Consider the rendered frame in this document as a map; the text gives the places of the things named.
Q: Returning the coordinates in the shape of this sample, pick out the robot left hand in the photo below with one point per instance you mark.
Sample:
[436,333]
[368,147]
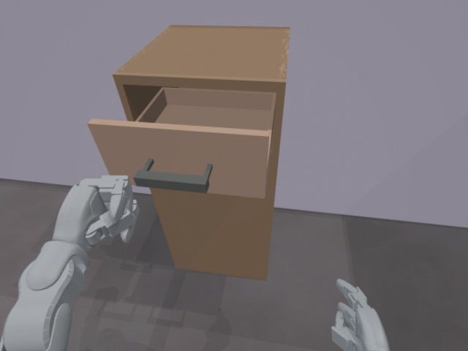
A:
[77,220]

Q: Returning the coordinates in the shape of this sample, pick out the drawer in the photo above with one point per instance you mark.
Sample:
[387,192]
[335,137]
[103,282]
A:
[185,129]

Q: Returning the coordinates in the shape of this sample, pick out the robot right hand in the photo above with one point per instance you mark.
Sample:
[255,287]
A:
[365,332]

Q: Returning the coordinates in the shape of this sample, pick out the robot left forearm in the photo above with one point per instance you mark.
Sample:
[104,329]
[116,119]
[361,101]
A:
[48,288]

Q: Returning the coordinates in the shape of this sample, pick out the handle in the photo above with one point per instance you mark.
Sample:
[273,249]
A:
[173,181]

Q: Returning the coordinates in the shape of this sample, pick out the cabinet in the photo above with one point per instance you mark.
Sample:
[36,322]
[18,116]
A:
[213,233]

